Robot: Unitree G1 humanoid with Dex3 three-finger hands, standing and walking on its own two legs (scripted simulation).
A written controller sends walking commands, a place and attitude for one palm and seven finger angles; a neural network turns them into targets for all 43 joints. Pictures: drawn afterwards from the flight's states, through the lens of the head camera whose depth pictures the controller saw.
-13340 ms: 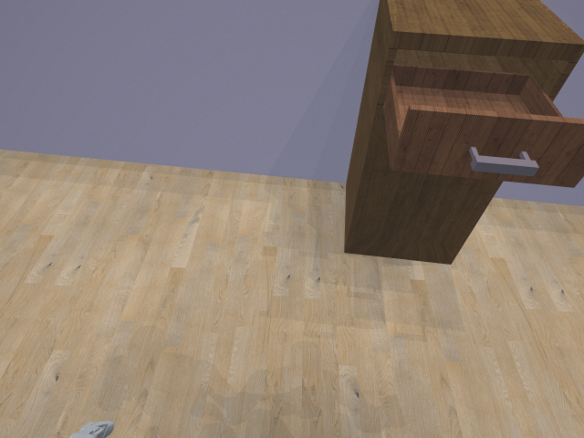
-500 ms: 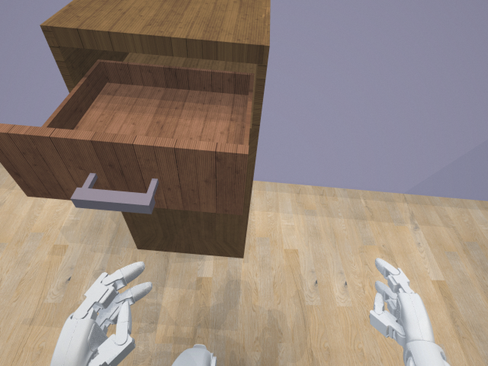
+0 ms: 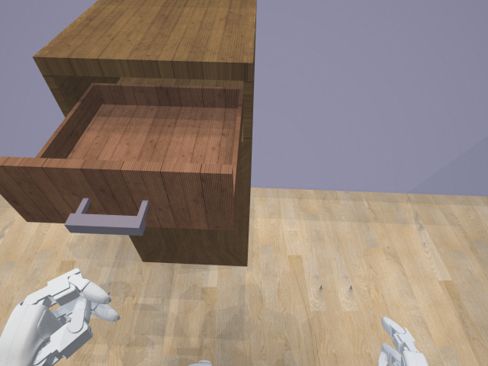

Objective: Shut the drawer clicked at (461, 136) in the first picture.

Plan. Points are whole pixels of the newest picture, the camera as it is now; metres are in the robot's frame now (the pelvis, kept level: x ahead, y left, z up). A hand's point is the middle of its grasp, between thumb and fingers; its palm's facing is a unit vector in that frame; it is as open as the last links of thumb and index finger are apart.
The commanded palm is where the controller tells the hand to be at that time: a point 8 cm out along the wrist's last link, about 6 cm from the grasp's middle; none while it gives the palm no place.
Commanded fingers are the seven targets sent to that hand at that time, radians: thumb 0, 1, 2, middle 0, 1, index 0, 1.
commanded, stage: raise the hand and make a fist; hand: left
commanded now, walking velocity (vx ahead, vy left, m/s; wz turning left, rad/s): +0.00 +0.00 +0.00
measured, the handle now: (110, 214) +0.34 +0.25 +0.07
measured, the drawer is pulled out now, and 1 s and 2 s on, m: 0.27 0.27 0.27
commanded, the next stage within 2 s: bring the fist close to the handle in 1.00 s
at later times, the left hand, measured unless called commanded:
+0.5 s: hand (59, 319) +0.15 +0.22 +0.14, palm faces +0.06 -0.99 -0.10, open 3.2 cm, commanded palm +0.10 +0.27 +0.16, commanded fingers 0.00 0.90 0.90 -1.40 -1.60 -1.40 -1.60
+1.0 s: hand (47, 310) +0.15 +0.22 +0.16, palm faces +0.10 -0.99 -0.13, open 3.3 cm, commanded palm +0.11 +0.28 +0.17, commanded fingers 0.00 0.90 0.90 -1.40 -1.60 -1.40 -1.60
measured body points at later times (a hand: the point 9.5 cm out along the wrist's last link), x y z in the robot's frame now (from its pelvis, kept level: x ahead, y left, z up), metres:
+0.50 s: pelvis +0.00 +0.02 +0.02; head -0.02 +0.02 +0.47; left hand +0.14 +0.27 +0.15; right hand +0.23 -0.16 -0.01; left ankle +0.04 +0.12 -0.69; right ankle -0.01 -0.10 -0.69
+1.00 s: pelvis +0.00 +0.00 +0.03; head -0.03 -0.01 +0.48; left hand +0.14 +0.27 +0.17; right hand +0.20 -0.22 -0.01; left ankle +0.04 +0.12 -0.69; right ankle -0.01 -0.10 -0.69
